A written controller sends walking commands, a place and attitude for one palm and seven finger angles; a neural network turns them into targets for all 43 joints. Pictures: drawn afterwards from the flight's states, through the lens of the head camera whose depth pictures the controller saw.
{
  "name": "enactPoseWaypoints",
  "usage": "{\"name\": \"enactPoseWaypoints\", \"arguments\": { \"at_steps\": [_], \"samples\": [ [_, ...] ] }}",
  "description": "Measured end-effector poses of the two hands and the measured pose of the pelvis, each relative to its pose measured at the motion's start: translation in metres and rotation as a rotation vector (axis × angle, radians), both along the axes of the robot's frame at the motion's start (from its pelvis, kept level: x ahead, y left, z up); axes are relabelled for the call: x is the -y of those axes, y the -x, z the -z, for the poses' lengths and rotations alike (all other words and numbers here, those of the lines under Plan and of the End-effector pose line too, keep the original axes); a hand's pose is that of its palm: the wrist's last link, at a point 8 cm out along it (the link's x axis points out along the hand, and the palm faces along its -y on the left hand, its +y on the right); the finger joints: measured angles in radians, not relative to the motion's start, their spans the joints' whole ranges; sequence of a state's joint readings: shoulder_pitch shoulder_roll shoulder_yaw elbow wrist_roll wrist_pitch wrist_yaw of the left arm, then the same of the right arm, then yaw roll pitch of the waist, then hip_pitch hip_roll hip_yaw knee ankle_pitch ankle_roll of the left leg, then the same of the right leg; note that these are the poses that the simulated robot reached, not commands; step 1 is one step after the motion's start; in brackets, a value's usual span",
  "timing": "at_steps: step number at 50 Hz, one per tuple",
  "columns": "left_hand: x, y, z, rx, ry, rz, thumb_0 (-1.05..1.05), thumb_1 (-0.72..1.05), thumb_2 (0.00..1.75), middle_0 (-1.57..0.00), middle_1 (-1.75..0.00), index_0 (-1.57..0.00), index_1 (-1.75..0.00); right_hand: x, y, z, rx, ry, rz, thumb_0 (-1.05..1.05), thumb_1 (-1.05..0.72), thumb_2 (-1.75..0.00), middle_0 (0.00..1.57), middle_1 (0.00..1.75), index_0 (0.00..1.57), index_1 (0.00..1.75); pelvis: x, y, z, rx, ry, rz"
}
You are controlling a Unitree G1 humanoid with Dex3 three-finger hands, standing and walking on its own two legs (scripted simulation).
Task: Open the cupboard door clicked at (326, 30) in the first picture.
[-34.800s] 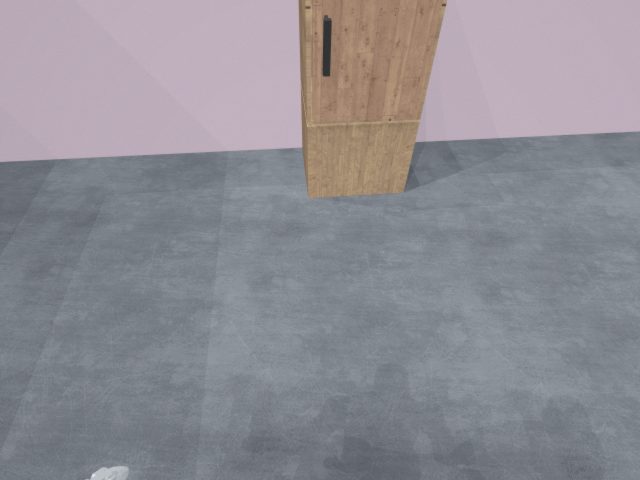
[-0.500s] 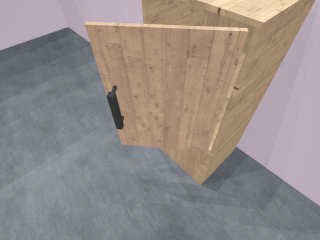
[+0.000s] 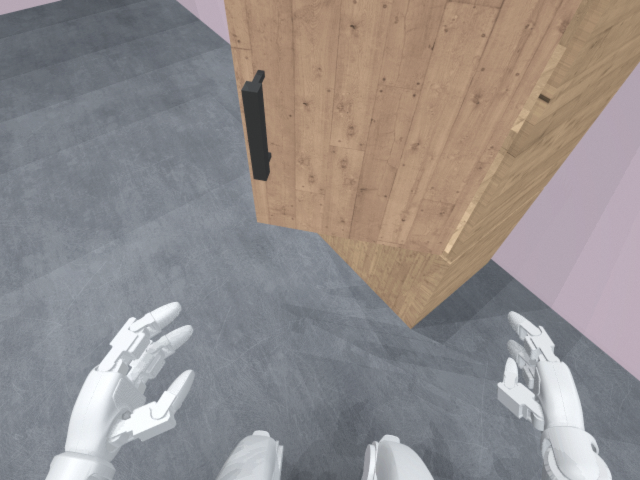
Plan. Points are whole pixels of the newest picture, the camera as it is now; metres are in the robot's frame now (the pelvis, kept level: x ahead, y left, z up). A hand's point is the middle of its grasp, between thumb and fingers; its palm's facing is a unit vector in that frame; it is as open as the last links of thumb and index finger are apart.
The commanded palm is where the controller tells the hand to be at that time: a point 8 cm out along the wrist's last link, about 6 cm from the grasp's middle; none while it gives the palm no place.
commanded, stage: raise the hand with hooked fingers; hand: left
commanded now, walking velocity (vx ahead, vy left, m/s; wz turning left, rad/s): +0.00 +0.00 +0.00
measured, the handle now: (260, 128) +0.62 +0.17 +0.05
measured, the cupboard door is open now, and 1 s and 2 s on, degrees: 40 40 40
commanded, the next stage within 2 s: move the hooked fingers beside the handle in 1.64 s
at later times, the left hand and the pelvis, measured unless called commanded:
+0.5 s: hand (126, 349) +0.24 +0.24 +0.04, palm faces -0.07 -1.00 -0.05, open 11.8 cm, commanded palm +0.22 +0.30 +0.05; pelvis -0.01 +0.04 +0.01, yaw +0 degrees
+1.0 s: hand (98, 303) +0.28 +0.29 +0.05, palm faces -0.05 -1.00 -0.05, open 13.9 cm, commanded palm +0.26 +0.34 +0.06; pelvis +0.01 +0.03 +0.01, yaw +0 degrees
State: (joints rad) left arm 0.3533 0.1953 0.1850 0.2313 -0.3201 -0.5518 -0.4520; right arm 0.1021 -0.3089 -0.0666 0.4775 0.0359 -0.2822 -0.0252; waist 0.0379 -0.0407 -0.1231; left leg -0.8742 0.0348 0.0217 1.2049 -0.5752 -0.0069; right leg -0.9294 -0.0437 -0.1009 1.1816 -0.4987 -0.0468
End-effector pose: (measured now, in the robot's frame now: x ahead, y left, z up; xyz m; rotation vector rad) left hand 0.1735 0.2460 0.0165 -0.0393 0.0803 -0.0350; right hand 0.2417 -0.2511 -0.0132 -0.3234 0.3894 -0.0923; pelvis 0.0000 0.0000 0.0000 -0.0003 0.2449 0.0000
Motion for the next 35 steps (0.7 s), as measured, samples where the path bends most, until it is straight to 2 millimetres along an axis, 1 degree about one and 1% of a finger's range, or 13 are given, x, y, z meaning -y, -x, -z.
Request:
{"name": "enactPoseWaypoints", "arguments": {
  "at_steps": [2,4,7,10,14,16,18,22,27,31,35],
  "samples": [
    [-0.006,0.000,-0.002,0.011,-0.016,-0.011,0.01,0.52,0.74,-0.23,-0.55,-0.23,-0.55,-0.015,0.007,0.013,-0.039,-0.010,-0.016,0.01,-0.91,-0.90,0.20,0.30,0.20,0.30,-0.003,0.003,0.005,-0.002,0.014,-0.006],
    [-0.010,-0.005,-0.008,0.033,-0.041,0.000,0.01,0.47,0.72,-0.24,-0.58,-0.23,-0.58,-0.030,0.019,0.029,-0.097,-0.032,-0.026,0.01,-0.90,-0.90,0.20,0.30,0.20,0.30,-0.007,0.005,0.008,-0.004,0.028,-0.013],
    [-0.014,-0.016,-0.017,0.045,-0.061,0.036,0.01,0.40,0.69,-0.24,-0.62,-0.23,-0.62,-0.051,0.044,0.050,-0.194,-0.078,-0.022,0.01,-0.90,-0.90,0.20,0.30,0.20,0.30,-0.013,0.009,0.007,-0.008,0.043,-0.020],
    [-0.019,-0.027,-0.021,0.019,-0.068,0.065,0.01,0.33,0.66,-0.24,-0.67,-0.24,-0.67,-0.066,0.071,0.064,-0.279,-0.121,0.004,0.01,-0.90,-0.90,0.20,0.30,0.20,0.30,-0.019,0.012,0.004,-0.017,0.047,-0.018],
    [-0.030,-0.035,-0.023,-0.031,-0.070,0.064,0.00,0.24,0.62,-0.25,-0.73,-0.24,-0.73,-0.072,0.101,0.070,-0.349,-0.142,0.047,0.01,-0.90,-0.90,0.21,0.30,0.21,0.30,-0.027,0.012,-0.001,-0.026,0.045,-0.011],
    [-0.035,-0.037,-0.024,-0.038,-0.073,0.053,0.00,0.19,0.60,-0.26,-0.76,-0.25,-0.76,-0.070,0.110,0.069,-0.365,-0.133,0.064,0.01,-0.90,-0.90,0.21,0.30,0.21,0.30,-0.031,0.012,-0.003,-0.029,0.044,-0.008],
    [-0.040,-0.039,-0.025,-0.034,-0.080,0.044,0.00,0.15,0.58,-0.26,-0.79,-0.25,-0.79,-0.065,0.116,0.067,-0.371,-0.113,0.075,0.01,-0.90,-0.90,0.21,0.30,0.21,0.30,-0.034,0.011,-0.004,-0.032,0.043,-0.007],
    [-0.048,-0.044,-0.028,-0.011,-0.089,0.036,0.00,0.06,0.54,-0.26,-0.85,-0.26,-0.85,-0.051,0.115,0.060,-0.361,-0.062,0.091,0.01,-0.90,-0.90,0.21,0.30,0.21,0.30,-0.038,0.009,-0.005,-0.037,0.043,-0.006],
    [-0.056,-0.049,-0.028,-0.004,-0.089,0.036,0.00,-0.06,0.49,-0.27,-0.92,-0.26,-0.92,-0.038,0.100,0.046,-0.320,-0.011,0.102,0.01,-0.90,-0.90,0.20,0.30,0.21,0.30,-0.040,0.005,-0.006,-0.036,0.046,-0.007],
    [-0.063,-0.054,-0.029,-0.003,-0.090,0.030,0.00,-0.15,0.45,-0.28,-0.98,-0.27,-0.98,-0.035,0.083,0.035,-0.282,0.009,0.090,0.01,-0.90,-0.90,0.20,0.30,0.20,0.30,-0.040,0.002,-0.009,-0.035,0.050,-0.010],
    [-0.071,-0.060,-0.033,0.003,-0.095,0.020,-0.01,-0.25,0.41,-0.29,-1.04,-0.28,-1.04,-0.039,0.068,0.029,-0.258,0.008,0.067,0.01,-0.90,-0.90,0.20,0.30,0.20,0.30,-0.038,-0.002,-0.011,-0.035,0.054,-0.014]
  ]
}}
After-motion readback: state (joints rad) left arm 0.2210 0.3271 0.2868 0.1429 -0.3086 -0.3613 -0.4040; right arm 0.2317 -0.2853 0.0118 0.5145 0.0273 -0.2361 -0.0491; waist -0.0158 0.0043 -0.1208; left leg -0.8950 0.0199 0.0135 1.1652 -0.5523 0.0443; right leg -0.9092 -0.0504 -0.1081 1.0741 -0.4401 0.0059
